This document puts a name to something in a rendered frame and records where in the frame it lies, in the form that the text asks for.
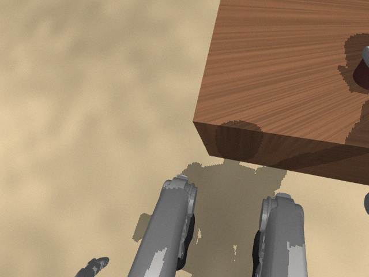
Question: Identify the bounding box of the bottle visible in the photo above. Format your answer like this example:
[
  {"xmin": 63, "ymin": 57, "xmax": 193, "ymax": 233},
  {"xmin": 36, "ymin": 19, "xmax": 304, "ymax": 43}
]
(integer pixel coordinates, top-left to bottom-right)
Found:
[{"xmin": 353, "ymin": 59, "xmax": 369, "ymax": 90}]

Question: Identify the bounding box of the left robot hand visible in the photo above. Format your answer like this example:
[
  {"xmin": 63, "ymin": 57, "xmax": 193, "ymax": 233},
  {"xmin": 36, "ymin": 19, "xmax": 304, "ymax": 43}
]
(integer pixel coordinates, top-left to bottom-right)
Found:
[{"xmin": 75, "ymin": 257, "xmax": 109, "ymax": 277}]

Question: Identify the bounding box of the left robot foot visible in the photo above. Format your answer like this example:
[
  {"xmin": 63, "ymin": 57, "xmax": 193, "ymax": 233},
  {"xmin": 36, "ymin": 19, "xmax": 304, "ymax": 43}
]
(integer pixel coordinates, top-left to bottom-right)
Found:
[{"xmin": 176, "ymin": 213, "xmax": 195, "ymax": 271}]

